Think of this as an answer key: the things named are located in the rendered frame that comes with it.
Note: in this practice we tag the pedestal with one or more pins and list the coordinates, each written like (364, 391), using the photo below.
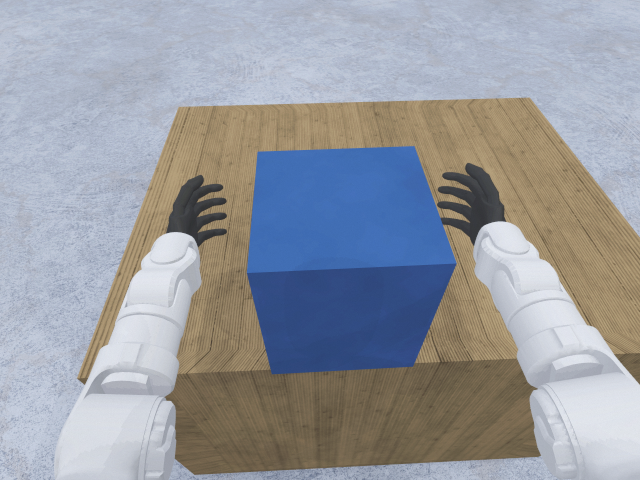
(466, 397)

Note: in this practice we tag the left robot hand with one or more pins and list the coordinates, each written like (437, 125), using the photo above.
(184, 217)

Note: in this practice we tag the left robot forearm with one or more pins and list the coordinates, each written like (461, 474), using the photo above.
(140, 358)

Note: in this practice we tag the right robot hand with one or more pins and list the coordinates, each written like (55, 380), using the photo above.
(483, 199)

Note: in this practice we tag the robot right upper arm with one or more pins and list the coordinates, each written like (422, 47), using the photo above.
(588, 428)

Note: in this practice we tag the robot left upper arm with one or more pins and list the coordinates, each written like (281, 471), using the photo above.
(119, 437)

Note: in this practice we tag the right robot forearm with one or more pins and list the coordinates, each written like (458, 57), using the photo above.
(554, 342)

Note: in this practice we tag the carton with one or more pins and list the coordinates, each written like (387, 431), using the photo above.
(348, 258)

